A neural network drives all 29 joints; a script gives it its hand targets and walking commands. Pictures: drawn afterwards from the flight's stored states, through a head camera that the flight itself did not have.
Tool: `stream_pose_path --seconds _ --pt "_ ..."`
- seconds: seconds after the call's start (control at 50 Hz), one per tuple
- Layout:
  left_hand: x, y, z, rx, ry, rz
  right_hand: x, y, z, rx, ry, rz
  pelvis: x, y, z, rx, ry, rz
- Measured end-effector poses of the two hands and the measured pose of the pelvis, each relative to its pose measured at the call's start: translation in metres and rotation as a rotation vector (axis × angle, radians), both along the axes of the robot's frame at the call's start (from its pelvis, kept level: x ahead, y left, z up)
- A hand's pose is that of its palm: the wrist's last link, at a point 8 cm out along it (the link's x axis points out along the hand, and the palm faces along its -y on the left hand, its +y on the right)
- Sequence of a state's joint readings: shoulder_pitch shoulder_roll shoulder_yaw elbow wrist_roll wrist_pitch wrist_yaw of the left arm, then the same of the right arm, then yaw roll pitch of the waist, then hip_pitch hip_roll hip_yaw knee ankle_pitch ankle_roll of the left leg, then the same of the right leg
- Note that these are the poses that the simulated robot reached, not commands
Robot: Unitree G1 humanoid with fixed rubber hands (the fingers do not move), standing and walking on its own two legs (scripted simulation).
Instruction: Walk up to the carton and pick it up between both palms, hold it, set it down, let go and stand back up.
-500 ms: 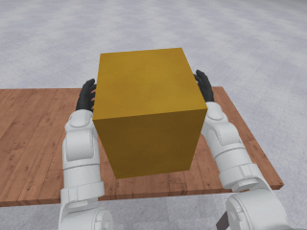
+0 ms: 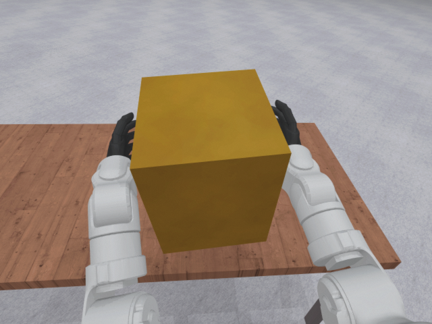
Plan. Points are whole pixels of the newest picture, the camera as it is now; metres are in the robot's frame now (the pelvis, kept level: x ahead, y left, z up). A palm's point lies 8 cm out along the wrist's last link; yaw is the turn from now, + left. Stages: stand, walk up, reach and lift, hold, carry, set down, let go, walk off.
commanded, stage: hold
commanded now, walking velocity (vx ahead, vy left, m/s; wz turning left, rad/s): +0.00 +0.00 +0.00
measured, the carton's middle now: (207, 164) +0.36 +0.01 +0.14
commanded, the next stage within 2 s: none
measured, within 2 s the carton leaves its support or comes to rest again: neither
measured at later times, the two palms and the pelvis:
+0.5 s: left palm (122, 156) +0.36 +0.16 +0.17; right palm (287, 143) +0.36 -0.13 +0.19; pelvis +0.00 +0.00 +0.00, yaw +0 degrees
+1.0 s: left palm (123, 153) +0.36 +0.16 +0.18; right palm (289, 140) +0.37 -0.14 +0.19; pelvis +0.00 +0.00 +0.00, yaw +0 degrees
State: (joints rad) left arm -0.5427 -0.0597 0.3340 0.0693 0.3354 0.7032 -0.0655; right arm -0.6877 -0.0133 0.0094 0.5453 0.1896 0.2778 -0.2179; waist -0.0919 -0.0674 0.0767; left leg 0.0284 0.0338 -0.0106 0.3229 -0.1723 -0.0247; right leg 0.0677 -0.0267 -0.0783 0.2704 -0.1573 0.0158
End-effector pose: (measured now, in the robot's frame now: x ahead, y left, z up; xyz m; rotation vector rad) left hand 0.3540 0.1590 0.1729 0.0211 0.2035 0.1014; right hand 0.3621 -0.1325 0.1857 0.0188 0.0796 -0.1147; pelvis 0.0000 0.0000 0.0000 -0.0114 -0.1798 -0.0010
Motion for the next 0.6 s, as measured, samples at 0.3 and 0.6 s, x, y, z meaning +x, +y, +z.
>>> stream_pose_path --seconds 0.3,0.6 --pt "0.0036 -0.0049 0.0048 0.008 -0.013 -0.011 0.0004 -0.005 0.0037 0.0 -0.014 -0.01 0.0006 0.0006 0.0003 -0.001 0.003 -0.002" --pt "0.001 -0.0018 0.0051 0.009 -0.025 -0.003 0.0005 -0.0019 0.0036 0.019 -0.026 -0.001 0.0023 0.0001 0.0001 -0.003 0.0 0.007"
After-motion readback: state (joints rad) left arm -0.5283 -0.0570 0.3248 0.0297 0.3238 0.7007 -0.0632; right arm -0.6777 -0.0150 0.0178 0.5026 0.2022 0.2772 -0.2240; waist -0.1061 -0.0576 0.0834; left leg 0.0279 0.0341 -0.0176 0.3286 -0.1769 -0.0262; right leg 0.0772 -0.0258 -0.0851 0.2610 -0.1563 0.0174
